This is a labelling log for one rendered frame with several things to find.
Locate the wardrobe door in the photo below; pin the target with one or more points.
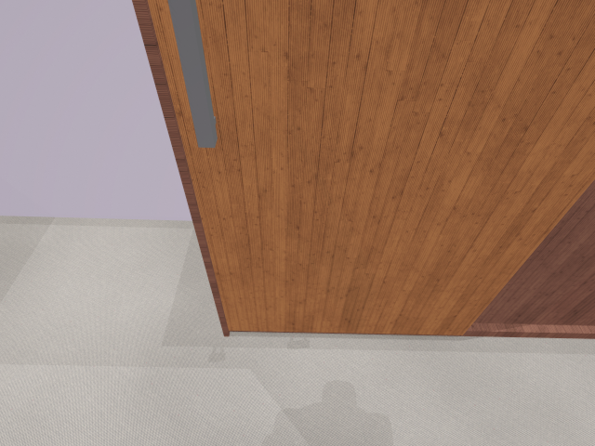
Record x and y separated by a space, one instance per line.
383 166
556 284

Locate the handle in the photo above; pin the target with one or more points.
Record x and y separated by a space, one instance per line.
192 58

